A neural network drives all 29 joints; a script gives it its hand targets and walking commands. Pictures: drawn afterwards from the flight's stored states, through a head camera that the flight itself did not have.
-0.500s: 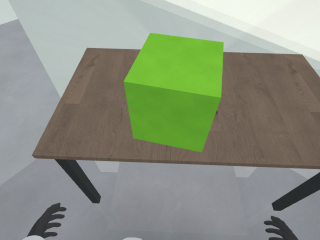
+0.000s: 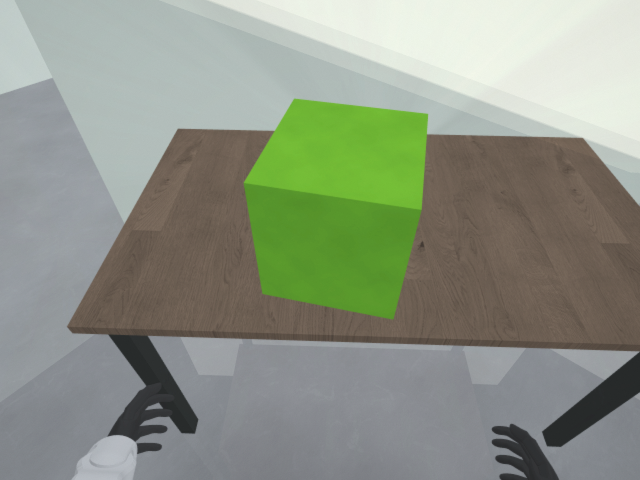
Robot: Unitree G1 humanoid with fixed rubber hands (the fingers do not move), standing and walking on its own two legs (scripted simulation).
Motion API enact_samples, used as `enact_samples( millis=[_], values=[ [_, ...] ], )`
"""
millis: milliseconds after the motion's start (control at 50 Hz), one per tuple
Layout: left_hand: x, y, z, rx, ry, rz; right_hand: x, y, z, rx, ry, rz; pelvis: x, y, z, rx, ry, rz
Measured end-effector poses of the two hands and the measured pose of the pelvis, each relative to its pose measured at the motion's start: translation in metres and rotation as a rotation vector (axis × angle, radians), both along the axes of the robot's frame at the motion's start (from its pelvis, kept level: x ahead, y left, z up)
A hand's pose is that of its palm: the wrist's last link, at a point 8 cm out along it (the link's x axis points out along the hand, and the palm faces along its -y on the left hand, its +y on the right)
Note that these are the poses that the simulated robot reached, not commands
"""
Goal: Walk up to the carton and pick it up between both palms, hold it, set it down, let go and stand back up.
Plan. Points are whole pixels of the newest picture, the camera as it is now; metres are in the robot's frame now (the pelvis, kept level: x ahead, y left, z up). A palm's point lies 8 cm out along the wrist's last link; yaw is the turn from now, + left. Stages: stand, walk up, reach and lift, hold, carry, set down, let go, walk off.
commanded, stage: reach and lift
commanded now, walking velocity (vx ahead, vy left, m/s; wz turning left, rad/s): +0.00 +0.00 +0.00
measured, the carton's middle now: (342, 206) +0.56 +0.00 +0.01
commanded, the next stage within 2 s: none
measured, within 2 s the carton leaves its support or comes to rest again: neither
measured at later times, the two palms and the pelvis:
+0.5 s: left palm (117, 441) +0.17 +0.26 -0.03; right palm out of the picture +0.14 -0.23 -0.02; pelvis -0.02 +0.01 +0.01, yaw -2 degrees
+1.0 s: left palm (108, 398) +0.21 +0.28 +0.00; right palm (513, 436) +0.18 -0.19 +0.01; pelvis +0.00 +0.00 +0.01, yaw -1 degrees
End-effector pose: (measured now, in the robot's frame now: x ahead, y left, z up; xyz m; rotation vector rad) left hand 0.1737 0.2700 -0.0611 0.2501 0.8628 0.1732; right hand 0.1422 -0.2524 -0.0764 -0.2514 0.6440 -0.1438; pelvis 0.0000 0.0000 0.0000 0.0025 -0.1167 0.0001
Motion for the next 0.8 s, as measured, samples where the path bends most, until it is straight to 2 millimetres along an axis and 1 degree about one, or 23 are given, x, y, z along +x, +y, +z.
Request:
enact_samples(
  millis=[200, 300, 420, 540, 660, 720, 800],
  values=[
    [-0.015, 0.001, 0.010, -0.022, -0.074, -0.051, -0.007, 0.022, 0.029, 0.027, -0.130, -0.050, -0.013, 0.006, 0.006, 0.001, -0.049, -0.018],
    [-0.014, 0.002, 0.018, -0.021, -0.145, -0.074, -0.006, 0.028, 0.041, 0.030, -0.178, -0.056, -0.019, 0.010, 0.006, -0.001, -0.073, -0.026],
    [-0.010, 0.000, 0.027, -0.022, -0.231, -0.105, -0.003, 0.029, 0.051, 0.029, -0.221, -0.055, -0.022, 0.010, 0.005, -0.002, -0.093, -0.030],
    [-0.004, -0.011, 0.034, -0.026, -0.289, -0.140, 0.005, 0.024, 0.062, 0.029, -0.261, -0.061, -0.022, 0.003, 0.005, -0.002, -0.094, -0.034],
    [0.007, -0.021, 0.043, -0.054, -0.356, -0.156, 0.021, 0.024, 0.076, 0.042, -0.319, -0.072, -0.019, -0.005, 0.006, -0.002, -0.088, -0.030],
    [0.014, -0.021, 0.049, -0.075, -0.396, -0.148, 0.030, 0.029, 0.081, 0.056, -0.339, -0.078, -0.016, -0.007, 0.006, -0.003, -0.083, -0.023],
    [0.021, -0.015, 0.053, -0.095, -0.419, -0.135, 0.037, 0.040, 0.086, 0.087, -0.365, -0.102, -0.011, -0.007, 0.006, -0.004, -0.075, -0.022]
  ],
)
